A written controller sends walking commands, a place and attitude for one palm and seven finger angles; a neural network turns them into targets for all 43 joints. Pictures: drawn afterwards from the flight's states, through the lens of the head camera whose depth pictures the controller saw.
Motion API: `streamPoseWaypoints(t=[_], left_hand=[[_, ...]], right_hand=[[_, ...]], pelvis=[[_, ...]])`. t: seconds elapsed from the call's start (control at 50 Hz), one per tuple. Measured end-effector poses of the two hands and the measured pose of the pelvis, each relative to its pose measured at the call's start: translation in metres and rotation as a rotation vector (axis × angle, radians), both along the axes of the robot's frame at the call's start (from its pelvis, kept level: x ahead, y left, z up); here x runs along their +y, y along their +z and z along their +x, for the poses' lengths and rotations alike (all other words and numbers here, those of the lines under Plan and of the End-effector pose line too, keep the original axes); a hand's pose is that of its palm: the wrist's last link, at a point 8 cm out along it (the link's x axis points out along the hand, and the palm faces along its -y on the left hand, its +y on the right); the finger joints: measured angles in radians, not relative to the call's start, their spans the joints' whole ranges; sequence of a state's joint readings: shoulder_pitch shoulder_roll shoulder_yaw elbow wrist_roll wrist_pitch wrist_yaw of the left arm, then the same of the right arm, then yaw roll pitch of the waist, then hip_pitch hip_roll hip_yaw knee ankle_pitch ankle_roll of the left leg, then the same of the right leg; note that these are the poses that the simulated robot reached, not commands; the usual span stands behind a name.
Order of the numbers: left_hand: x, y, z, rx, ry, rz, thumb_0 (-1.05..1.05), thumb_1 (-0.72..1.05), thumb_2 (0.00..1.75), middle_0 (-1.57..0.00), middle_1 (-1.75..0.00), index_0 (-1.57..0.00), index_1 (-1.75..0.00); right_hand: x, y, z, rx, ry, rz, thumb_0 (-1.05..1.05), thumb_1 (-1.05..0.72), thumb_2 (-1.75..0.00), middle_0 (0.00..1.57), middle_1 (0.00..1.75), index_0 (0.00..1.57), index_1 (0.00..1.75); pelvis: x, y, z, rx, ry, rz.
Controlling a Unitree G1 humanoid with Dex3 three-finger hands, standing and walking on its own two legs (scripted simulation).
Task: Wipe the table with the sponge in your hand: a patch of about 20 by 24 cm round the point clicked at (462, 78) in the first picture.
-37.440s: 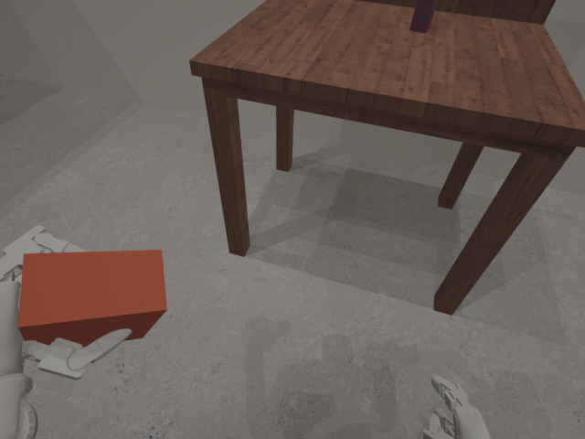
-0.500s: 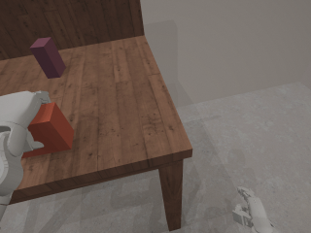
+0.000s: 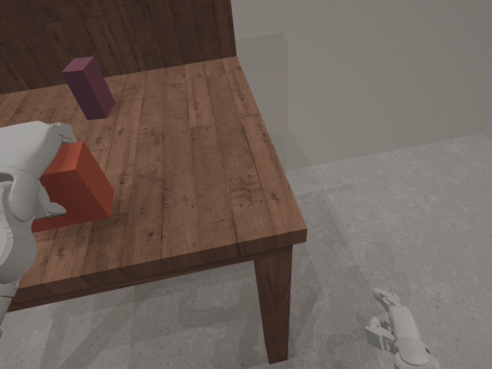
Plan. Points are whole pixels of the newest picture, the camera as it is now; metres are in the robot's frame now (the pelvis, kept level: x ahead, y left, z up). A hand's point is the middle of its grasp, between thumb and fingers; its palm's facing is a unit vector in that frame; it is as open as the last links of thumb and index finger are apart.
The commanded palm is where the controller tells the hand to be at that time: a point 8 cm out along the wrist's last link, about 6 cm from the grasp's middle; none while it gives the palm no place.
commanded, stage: lift the sponge slowly off the table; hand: left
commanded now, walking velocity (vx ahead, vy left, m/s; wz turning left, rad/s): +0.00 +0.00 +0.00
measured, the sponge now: (56, 197) +0.28 +0.34 +0.17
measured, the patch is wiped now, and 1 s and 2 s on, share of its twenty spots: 0.90 0.90 0.90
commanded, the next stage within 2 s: bring the sponge back beside the body in 0.56 s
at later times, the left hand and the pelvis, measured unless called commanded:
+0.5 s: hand (39, 154) +0.29 +0.34 +0.24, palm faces +0.09 +0.04 -0.99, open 9.8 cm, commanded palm +0.25 +0.34 +0.31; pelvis +0.00 +0.00 +0.00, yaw +0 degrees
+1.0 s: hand (40, 165) +0.27 +0.32 +0.24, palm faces +0.16 +0.02 -0.99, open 9.8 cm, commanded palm +0.22 +0.33 +0.31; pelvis +0.00 +0.01 +0.00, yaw -1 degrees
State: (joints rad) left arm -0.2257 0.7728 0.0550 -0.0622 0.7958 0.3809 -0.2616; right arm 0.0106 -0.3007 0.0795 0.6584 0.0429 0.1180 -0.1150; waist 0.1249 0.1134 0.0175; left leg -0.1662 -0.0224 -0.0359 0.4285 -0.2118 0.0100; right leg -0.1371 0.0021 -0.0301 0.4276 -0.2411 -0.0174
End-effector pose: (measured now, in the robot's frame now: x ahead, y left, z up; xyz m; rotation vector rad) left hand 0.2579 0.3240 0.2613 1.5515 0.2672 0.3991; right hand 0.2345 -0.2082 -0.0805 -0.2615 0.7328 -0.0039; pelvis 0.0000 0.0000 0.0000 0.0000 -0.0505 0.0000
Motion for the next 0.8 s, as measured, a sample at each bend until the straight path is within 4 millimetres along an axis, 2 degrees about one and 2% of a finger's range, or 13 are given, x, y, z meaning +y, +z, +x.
streamPoseWaypoints(t=[0.22,0.42,0.58,0.8], left_hand=[[-0.005,0.017,0.003,-0.015,-0.015,0.010,-0.01,-0.51,1.09,-0.75,-1.35,-0.78,-1.38],[0.003,0.023,0.009,-0.002,0.009,0.009,-0.01,-0.51,1.09,-0.75,-1.35,-0.78,-1.38],[0.000,0.032,0.015,-0.014,-0.013,0.018,-0.01,-0.51,1.09,-0.75,-1.35,-0.78,-1.38],[-0.010,0.023,0.012,-0.007,-0.051,0.003,-0.01,-0.51,1.09,-0.75,-1.35,-0.78,-1.38]], right_hand=[[-0.004,-0.005,-0.012,0.016,-0.014,0.007,0.01,-0.90,-0.90,0.20,0.30,0.20,0.30],[-0.006,-0.010,-0.020,0.038,-0.017,-0.004,0.01,-0.90,-0.90,0.20,0.30,0.20,0.30],[-0.006,-0.010,-0.018,0.034,-0.025,0.000,0.01,-0.90,-0.90,0.20,0.30,0.20,0.30],[0.001,-0.008,-0.008,0.021,-0.012,0.019,0.01,-0.90,-0.90,0.20,0.30,0.20,0.30]], pelvis=[[0.001,0.000,-0.003,0.004,-0.006,0.002],[0.000,-0.001,-0.006,0.009,-0.001,0.002],[0.002,-0.001,-0.003,0.016,-0.004,0.001],[0.005,-0.001,0.002,0.022,-0.010,0.004]])
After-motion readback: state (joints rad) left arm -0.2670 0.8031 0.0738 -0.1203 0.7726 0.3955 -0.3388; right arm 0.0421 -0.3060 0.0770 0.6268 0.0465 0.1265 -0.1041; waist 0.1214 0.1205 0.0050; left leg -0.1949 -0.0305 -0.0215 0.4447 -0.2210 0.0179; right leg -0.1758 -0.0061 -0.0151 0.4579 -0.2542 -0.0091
